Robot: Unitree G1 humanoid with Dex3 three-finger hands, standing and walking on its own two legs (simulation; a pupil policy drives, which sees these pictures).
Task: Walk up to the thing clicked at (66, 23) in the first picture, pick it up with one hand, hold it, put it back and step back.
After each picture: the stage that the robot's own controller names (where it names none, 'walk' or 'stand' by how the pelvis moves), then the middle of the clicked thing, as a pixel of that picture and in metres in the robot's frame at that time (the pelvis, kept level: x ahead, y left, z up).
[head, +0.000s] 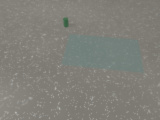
stand; (65, 22) +1.80 +0.19 -0.72
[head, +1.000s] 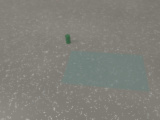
walk; (68, 39) +1.68 +0.29 -0.71
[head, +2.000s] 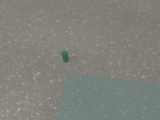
walk; (65, 56) +1.15 +0.26 -0.72
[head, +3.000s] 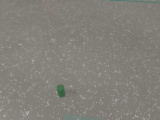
walk; (61, 91) +0.74 +0.22 -0.71
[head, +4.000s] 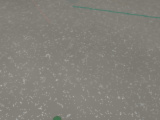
walk; out of the picture +0.45 +0.15 -0.70
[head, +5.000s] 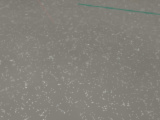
stand; out of the picture +0.36 +0.15 -0.71
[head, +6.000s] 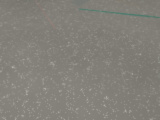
stand; out of the picture +0.33 +0.17 -0.72
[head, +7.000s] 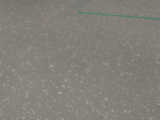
stand; out of the picture +0.34 +0.18 -0.73
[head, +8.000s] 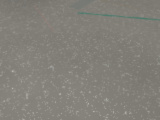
stand; out of the picture +0.33 +0.17 -0.73
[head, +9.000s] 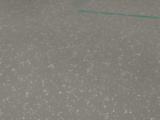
stand; out of the picture +0.33 +0.17 -0.73
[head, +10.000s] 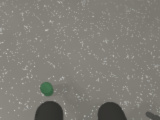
go down; (47, 89) +0.38 +0.17 -0.48
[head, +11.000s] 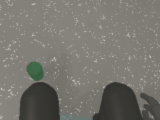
go down; (35, 71) +0.42 +0.20 -0.32
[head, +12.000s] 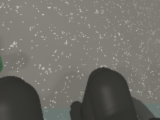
close in; out of the picture +0.40 +0.24 -0.24
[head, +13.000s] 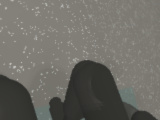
close; out of the picture +0.40 +0.25 -0.22
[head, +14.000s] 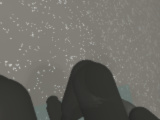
lift; out of the picture +0.38 +0.26 -0.22
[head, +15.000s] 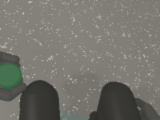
lift; (10, 79) +0.31 +0.25 -0.07
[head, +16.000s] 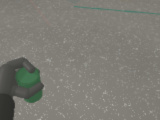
hold; (30, 85) +0.33 +0.17 +0.06
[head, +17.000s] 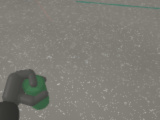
hold; (37, 93) +0.32 +0.16 +0.01
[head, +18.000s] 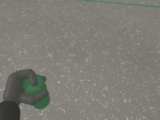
hold; (37, 92) +0.32 +0.16 +0.00
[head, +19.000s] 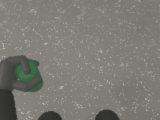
crouch; (30, 77) +0.37 +0.17 -0.06
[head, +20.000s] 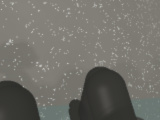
lower; out of the picture +0.41 +0.25 -0.19
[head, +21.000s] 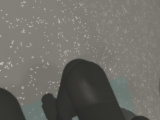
lower; out of the picture +0.41 +0.28 -0.23
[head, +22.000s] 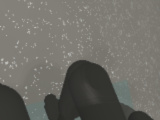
lower; out of the picture +0.41 +0.28 -0.23
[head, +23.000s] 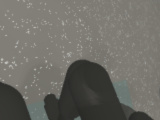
lower; out of the picture +0.41 +0.28 -0.23
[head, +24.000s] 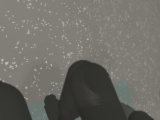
lower; out of the picture +0.40 +0.28 -0.22
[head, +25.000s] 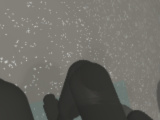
withdraw; out of the picture +0.39 +0.26 -0.23
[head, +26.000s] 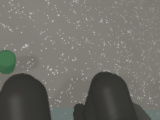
stand; (6, 62) +0.40 +0.23 -0.26
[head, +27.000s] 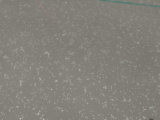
stand; out of the picture +0.35 +0.15 -0.64
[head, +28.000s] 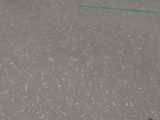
stand; out of the picture +0.37 +0.16 -0.66
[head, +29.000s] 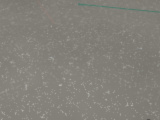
stand; out of the picture +0.36 +0.15 -0.67
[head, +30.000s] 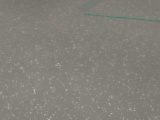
stand; out of the picture +0.39 +0.15 -0.72
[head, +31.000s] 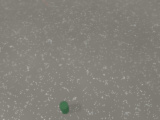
walk; (64, 107) +0.47 +0.16 -0.70
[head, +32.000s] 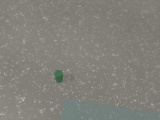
walk; (58, 76) +0.69 +0.14 -0.69
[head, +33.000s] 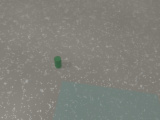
stand; (58, 62) +0.96 +0.20 -0.70
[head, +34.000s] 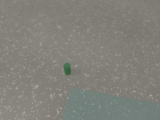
stand; (67, 69) +0.97 +0.15 -0.72
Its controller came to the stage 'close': yes
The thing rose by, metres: 0.72
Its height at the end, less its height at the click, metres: +0.00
